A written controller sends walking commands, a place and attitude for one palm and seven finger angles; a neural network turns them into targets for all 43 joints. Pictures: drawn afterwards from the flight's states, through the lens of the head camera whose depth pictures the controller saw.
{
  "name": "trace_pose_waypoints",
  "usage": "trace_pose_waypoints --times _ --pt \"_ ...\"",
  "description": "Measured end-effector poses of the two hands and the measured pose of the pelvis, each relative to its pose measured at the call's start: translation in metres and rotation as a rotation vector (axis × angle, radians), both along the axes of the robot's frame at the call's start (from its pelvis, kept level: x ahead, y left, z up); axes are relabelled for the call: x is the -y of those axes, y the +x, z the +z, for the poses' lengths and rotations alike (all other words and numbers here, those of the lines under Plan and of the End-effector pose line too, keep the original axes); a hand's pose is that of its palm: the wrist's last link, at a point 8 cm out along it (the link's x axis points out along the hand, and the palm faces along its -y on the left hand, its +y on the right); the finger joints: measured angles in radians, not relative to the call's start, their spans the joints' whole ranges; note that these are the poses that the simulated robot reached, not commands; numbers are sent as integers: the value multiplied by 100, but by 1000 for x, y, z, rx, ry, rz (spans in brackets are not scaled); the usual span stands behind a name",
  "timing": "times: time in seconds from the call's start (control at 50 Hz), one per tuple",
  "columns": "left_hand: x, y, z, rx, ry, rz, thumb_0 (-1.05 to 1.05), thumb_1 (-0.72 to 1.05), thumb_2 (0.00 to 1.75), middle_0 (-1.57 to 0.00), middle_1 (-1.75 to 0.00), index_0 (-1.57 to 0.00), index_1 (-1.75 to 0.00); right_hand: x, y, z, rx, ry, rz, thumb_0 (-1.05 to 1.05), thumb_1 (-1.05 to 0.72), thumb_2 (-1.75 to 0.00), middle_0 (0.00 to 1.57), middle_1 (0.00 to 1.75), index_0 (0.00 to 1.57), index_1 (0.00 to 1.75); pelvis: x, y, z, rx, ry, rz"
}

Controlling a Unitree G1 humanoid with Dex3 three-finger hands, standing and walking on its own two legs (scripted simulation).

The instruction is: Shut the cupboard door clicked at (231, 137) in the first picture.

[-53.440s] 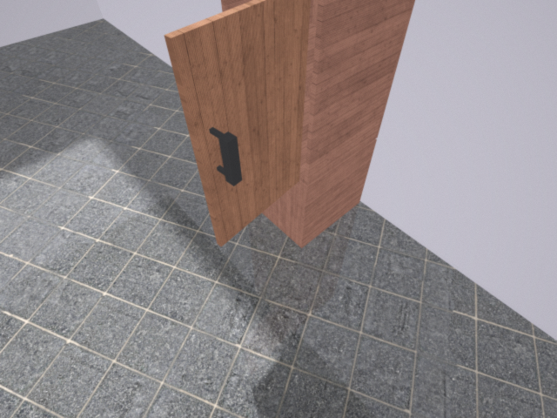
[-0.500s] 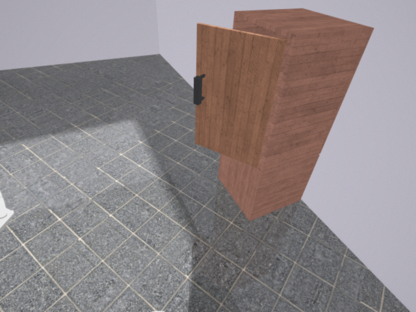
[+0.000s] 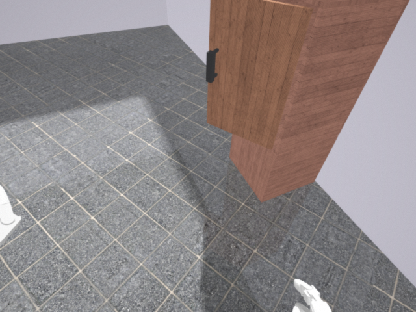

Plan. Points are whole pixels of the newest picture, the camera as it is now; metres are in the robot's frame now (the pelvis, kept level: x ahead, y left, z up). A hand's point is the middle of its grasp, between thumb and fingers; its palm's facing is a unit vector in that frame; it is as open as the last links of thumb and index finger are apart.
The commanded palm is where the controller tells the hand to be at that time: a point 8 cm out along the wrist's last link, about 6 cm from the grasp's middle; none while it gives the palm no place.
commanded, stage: stop stepping back and stand still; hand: left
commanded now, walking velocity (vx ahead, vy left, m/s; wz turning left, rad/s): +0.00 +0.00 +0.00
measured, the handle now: (213, 65) +1.03 +0.05 +0.00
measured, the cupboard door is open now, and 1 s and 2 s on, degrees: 33 33 33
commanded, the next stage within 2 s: let the arm hang, fingers relaxed in 0.52 s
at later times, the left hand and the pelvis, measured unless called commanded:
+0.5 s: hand (49, 194) +0.25 +0.27 +0.16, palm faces +0.36 -0.79 -0.51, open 7.4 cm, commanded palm +0.18 +0.31 +0.19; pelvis +0.04 +0.01 +0.01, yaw +0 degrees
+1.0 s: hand out of the picture +0.00 +0.19 -0.17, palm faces +0.01 -0.98 -0.18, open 7.0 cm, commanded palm none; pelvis -0.03 +0.01 +0.01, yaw +1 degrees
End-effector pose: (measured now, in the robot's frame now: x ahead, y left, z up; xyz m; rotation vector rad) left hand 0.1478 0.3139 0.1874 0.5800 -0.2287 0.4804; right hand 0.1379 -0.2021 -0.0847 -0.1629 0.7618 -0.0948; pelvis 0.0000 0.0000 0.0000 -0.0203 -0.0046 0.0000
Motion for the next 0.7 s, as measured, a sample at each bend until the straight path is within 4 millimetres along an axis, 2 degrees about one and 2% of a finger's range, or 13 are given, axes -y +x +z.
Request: trace_pose_waypoints --times 0.06,0.1,0.16,0.28,0.32,0.38,0.5,0.62,0.64,0.66,0.7 --pt "10 12 -15 -30 -75 2 1 90 90 -21 -30 -21 -30 6 9 -8 -45 -10 16 1 -90 -89 20 30 20 30 2 8 -1 -8 -9 21" --pt "15 21 -18 -27 -101 -12 2 89 90 -21 -30 -21 -30 13 15 -7 -69 -33 14 1 -90 -89 20 30 20 30 2 13 0 -15 -7 25" --pt "17 32 -11 -3 -80 -54 2 89 90 -21 -30 -22 -30 23 26 1 -73 -78 -10 1 -90 -89 20 30 20 30 0 23 1 -17 4 21" --pt "11 54 16 27 49 -104 2 89 90 -21 -30 -22 -30 34 51 22 -5 -106 -57 1 -90 -90 20 30 20 30 -1 39 6 -33 1 8" --pt "9 60 18 24 64 -109 1 89 90 -21 -30 -22 -30 35 58 24 12 -100 -62 1 -90 -90 20 30 20 30 -2 40 7 -39 -3 4" --pt "7 67 11 -14 48 -109 1 89 90 -21 -30 -22 -30 35 62 26 24 -88 -73 1 -90 -90 20 30 20 30 -4 41 7 -46 -2 -3" --pt "8 59 -9 -103 -11 -118 1 89 90 -21 -30 -22 -30 29 54 23 7 -81 -84 1 -90 -90 20 30 20 30 -8 37 7 -46 0 -2" --pt "6 36 3 -48 5 -120 2 89 90 -22 -30 -22 -30 17 34 21 -16 -80 -64 1 -90 -90 20 30 20 30 -10 25 8 -27 0 1" --pt "5 35 -2 -54 6 -125 1 89 90 -21 -30 -22 -30 16 32 19 -11 -66 -43 1 -90 -90 20 30 20 30 -12 21 7 -26 -2 6" --pt "2 37 -15 -106 -13 -126 1 89 90 -21 -30 -22 -30 15 30 14 -14 -56 -8 1 -90 -90 20 30 20 30 -14 17 6 -25 -1 12" --pt "-4 40 -63 -300 -104 -97 1 90 90 -21 -30 -21 -30 17 25 1 -36 -45 44 1 -90 -90 20 30 20 30 -19 7 4 -24 5 10"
